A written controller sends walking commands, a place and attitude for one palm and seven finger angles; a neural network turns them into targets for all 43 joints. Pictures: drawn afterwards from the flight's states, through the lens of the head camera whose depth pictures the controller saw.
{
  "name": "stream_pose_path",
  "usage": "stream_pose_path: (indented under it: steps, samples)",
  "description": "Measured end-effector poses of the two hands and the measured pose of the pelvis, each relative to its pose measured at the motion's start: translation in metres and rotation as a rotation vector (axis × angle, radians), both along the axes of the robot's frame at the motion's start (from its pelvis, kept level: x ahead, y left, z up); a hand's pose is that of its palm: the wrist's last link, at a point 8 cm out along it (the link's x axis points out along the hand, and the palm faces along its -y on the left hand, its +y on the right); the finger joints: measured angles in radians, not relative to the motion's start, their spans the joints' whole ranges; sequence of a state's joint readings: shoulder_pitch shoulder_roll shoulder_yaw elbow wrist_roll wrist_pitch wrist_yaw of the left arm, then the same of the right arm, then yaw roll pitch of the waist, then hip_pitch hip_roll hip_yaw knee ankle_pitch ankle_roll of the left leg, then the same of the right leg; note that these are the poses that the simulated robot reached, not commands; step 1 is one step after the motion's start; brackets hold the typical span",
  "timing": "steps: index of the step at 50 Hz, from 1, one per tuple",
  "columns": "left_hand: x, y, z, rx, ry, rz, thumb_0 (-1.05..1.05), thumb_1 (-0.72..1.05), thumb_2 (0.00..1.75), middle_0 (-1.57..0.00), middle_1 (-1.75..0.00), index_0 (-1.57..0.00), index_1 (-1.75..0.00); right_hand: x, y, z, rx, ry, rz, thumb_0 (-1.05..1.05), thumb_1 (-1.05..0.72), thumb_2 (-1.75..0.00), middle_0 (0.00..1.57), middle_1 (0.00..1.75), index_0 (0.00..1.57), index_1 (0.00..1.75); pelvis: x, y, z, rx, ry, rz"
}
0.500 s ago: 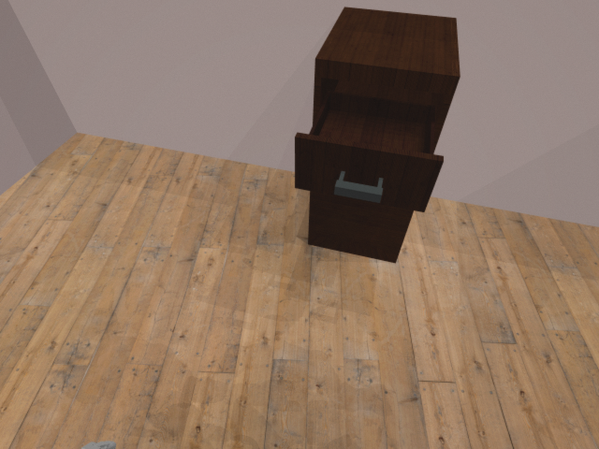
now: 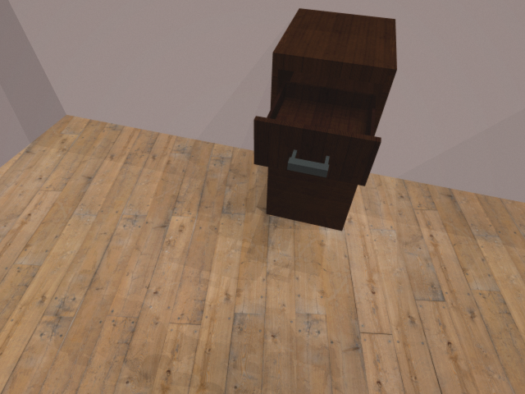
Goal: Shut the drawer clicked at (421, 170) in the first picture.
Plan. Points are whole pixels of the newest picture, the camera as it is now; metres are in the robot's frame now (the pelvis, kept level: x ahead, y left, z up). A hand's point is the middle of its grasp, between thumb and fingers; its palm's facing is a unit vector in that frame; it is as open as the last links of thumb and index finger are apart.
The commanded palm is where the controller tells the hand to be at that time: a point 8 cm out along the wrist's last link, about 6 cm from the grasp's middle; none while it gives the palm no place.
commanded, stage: stand and wait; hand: left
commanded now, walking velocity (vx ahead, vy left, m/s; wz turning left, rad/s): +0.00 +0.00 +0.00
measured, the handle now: (309, 161) +0.71 -0.09 -0.10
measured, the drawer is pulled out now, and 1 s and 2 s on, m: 0.30 0.30 0.30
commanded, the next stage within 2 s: look at it before walking up in 0.32 s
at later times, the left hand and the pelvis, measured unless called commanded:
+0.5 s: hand out of the picture +0.06 +0.24 -0.16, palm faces -0.02 -0.95 -0.33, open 7.4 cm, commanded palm none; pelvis -0.01 +0.00 +0.00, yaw +0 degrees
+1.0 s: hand out of the picture +0.06 +0.24 -0.16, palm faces -0.02 -0.95 -0.32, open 7.4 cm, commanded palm none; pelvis +0.00 +0.00 +0.00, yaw +0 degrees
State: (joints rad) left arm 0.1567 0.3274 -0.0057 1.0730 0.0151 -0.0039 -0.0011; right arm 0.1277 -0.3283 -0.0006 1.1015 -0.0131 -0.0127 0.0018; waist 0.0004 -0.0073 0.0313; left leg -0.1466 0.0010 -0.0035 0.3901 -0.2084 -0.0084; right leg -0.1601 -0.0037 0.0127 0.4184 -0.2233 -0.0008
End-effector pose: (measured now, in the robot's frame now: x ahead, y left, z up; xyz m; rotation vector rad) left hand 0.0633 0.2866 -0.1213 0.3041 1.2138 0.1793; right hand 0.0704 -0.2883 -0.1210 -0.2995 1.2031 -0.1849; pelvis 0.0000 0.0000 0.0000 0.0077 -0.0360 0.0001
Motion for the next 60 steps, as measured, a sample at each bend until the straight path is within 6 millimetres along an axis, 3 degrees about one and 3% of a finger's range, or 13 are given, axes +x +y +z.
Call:
stream_pose_path:
  steps: [11,60]
  samples:
    - [-0.010,0.002,0.001,0.010,0.020,0.010,0.01,0.91,0.90,-0.21,-0.30,-0.20,-0.30,-0.021,-0.005,-0.002,-0.002,0.043,-0.021,0.00,-0.90,-0.89,0.20,0.30,0.21,0.29,-0.004,-0.002,0.001,-0.001,-0.005,0.000]
    - [-0.007,-0.006,-0.005,-0.006,0.051,0.006,0.01,0.91,0.90,-0.21,-0.30,-0.20,-0.30,-0.008,0.006,-0.004,0.011,0.004,-0.046,0.00,-0.90,-0.89,0.20,0.30,0.21,0.29,0.000,-0.001,0.000,0.000,0.009,-0.048]
